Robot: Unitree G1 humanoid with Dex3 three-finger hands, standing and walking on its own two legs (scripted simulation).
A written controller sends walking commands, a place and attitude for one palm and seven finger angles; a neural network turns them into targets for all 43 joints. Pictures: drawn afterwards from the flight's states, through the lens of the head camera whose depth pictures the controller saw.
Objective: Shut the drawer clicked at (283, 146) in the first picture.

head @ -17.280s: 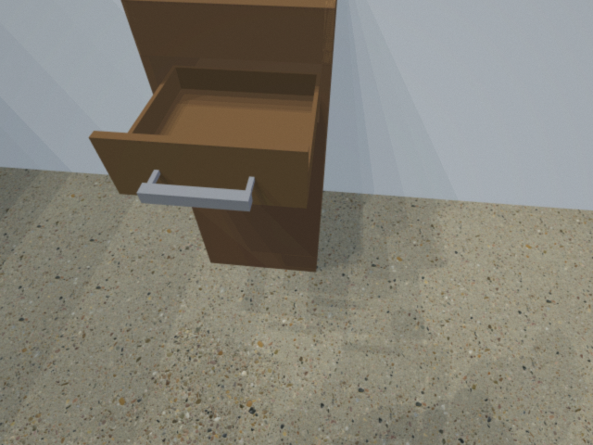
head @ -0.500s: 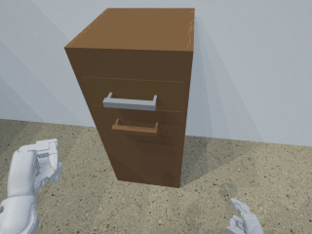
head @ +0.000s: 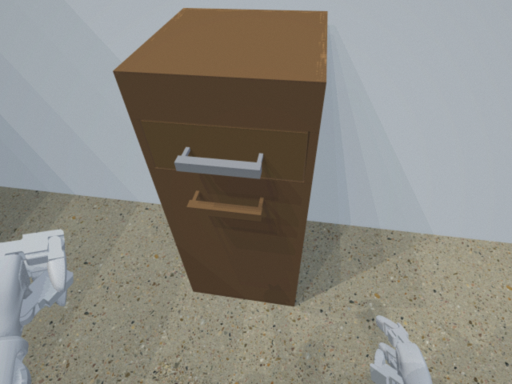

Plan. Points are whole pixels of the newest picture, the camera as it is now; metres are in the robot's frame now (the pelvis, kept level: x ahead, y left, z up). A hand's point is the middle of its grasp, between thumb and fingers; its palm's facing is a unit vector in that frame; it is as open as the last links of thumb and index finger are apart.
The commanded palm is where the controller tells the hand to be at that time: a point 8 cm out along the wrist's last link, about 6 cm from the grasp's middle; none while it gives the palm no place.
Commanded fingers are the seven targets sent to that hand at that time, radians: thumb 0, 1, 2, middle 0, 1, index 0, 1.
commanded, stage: step back with the hand held close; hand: left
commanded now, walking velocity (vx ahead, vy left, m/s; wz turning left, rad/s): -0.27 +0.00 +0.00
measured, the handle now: (220, 160) +0.58 +0.15 +0.01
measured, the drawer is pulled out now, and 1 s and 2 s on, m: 0.00 0.00 0.00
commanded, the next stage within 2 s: stop stepping back and stand still in 1.36 s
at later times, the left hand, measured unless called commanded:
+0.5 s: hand (42, 311) +0.15 +0.26 +0.15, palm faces +0.29 -0.82 -0.49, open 3.2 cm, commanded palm +0.08 +0.30 +0.17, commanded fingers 0.00 0.90 0.90 -1.40 -1.60 -1.40 -1.60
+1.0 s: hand (8, 379) +0.08 +0.24 +0.16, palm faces +0.36 -0.82 -0.45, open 3.2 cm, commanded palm +0.01 +0.29 +0.17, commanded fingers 0.00 0.90 0.90 -1.40 -1.60 -1.40 -1.60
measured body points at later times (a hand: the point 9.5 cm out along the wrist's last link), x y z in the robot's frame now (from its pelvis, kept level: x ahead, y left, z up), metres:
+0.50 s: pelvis -0.05 +0.02 -0.01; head -0.02 +0.03 +0.44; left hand +0.13 +0.30 +0.18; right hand +0.13 -0.22 -0.08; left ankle -0.01 +0.10 -0.74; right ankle -0.02 -0.12 -0.74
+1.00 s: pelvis -0.11 +0.01 -0.02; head -0.08 +0.02 +0.43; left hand +0.06 +0.29 +0.18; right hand +0.07 -0.23 -0.10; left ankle -0.02 +0.10 -0.74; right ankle -0.03 -0.11 -0.74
